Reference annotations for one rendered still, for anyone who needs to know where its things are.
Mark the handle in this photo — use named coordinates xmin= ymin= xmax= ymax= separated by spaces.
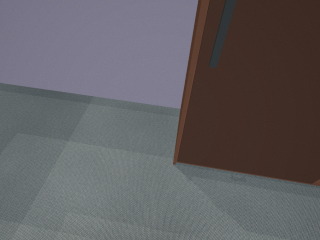
xmin=209 ymin=0 xmax=237 ymax=68

